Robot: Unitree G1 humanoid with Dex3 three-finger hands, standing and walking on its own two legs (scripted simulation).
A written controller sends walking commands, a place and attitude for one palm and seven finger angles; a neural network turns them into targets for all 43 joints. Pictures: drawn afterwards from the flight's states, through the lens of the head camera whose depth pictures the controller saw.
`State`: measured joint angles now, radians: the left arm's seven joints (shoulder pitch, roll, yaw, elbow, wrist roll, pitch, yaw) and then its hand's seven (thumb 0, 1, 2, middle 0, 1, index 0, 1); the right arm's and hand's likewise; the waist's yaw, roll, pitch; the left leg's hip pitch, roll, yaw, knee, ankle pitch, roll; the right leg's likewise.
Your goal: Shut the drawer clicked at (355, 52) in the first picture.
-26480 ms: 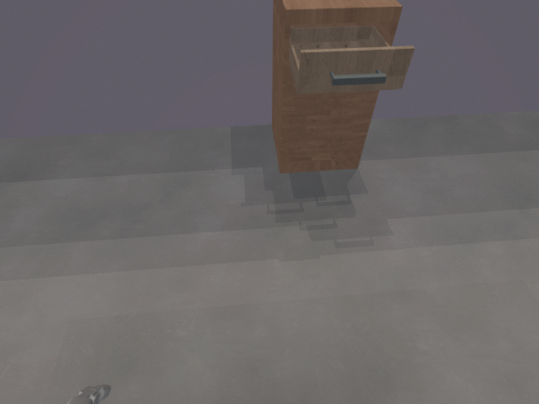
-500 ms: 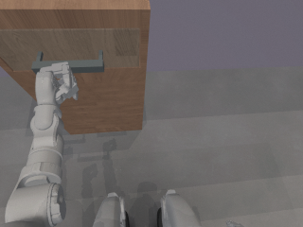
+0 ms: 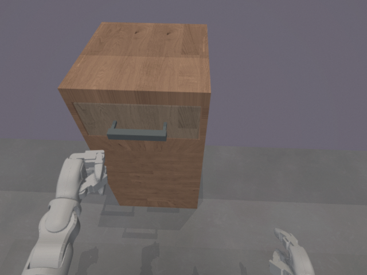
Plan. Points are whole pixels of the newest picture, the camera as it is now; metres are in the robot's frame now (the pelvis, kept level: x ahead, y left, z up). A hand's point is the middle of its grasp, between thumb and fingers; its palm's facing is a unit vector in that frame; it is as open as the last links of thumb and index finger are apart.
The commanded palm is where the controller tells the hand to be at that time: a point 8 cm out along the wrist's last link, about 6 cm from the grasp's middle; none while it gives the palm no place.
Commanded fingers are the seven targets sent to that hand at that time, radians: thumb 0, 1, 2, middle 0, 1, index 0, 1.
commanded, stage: draw the hand back to the body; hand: left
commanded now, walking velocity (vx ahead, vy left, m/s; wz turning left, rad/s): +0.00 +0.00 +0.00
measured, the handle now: (138, 129) +0.54 +0.17 -0.05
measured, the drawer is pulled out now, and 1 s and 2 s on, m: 0.00 0.00 0.00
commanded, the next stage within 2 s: step back with the hand held close in 0.76 s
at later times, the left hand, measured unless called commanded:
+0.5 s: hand (35, 199) +0.20 +0.23 +0.17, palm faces +0.35 -0.86 -0.37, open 3.2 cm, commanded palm +0.15 +0.27 +0.20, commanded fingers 0.00 0.90 0.90 -1.40 -1.60 -1.40 -1.60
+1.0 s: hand (15, 197) +0.19 +0.23 +0.21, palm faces +0.42 -0.80 -0.43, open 3.2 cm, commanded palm +0.12 +0.26 +0.21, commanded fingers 0.00 0.90 0.90 -1.40 -1.60 -1.40 -1.60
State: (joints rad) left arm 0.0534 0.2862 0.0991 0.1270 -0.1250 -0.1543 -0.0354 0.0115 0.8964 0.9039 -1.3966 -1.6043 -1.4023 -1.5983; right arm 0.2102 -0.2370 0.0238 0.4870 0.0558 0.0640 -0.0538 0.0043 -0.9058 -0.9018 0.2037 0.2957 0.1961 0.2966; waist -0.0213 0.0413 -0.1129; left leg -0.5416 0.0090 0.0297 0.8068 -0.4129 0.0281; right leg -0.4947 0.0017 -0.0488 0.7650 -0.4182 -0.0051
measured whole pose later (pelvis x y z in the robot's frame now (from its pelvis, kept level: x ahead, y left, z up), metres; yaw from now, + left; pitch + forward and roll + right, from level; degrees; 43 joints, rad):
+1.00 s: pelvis +0.00 -0.02 +0.03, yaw +1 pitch -2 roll -1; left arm 0.52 0.36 0.34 -0.49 -0.06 -0.16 0.12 0.01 0.89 0.90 -1.40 -1.60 -1.41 -1.60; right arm 0.19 -0.24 0.01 0.59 0.01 -0.07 -0.07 0.01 -0.90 -0.90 0.21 0.30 0.20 0.30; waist 0.02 0.08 0.00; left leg -0.18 0.02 0.00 0.50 -0.28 0.01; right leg -0.12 0.02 -0.07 0.42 -0.27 -0.03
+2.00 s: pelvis -0.12 +0.00 +0.02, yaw +2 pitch +6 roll -3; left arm 0.64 0.44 0.45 -0.65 -0.05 -0.29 0.14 0.01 0.89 0.90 -1.40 -1.60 -1.41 -1.60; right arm 0.15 -0.19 -0.01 0.59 -0.02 -0.09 -0.06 0.01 -0.90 -0.90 0.21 0.30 0.20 0.30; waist 0.00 -0.01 0.02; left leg -0.57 0.00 -0.01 0.51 -0.06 0.04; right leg -0.22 0.08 0.05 0.48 -0.39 -0.02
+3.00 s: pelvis -0.33 +0.14 +0.00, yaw -6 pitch +0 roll -3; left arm 0.79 0.51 0.43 -0.90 -0.05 -0.22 0.11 0.01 0.89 0.90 -1.40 -1.60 -1.41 -1.60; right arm 0.24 -0.19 -0.01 0.57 -0.01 -0.08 -0.01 0.01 -0.90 -0.90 0.21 0.30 0.20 0.30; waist 0.02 -0.10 0.02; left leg -0.55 0.00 0.00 1.05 -0.45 -0.02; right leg -0.39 -0.05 -0.06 0.73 -0.31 -0.05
